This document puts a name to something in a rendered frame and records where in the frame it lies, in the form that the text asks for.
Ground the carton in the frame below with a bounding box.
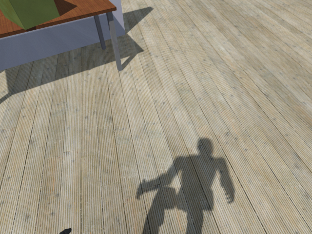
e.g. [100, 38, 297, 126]
[0, 0, 60, 30]

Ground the table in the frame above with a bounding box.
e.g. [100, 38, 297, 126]
[0, 0, 122, 71]

